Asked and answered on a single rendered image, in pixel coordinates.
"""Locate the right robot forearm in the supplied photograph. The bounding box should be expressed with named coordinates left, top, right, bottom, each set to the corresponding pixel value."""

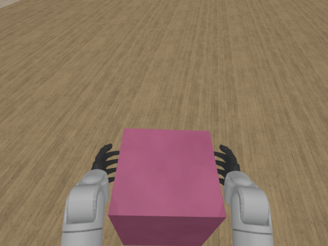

left=224, top=171, right=274, bottom=246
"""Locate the robot right hand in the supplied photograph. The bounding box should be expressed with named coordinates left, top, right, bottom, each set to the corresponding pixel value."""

left=214, top=145, right=240, bottom=185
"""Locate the robot left hand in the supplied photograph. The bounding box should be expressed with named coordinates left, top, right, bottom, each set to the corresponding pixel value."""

left=91, top=144, right=119, bottom=183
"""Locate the left robot forearm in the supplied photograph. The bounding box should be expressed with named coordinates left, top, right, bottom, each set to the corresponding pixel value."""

left=61, top=169, right=110, bottom=246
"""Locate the carton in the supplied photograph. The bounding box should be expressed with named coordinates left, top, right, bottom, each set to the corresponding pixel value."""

left=108, top=128, right=226, bottom=246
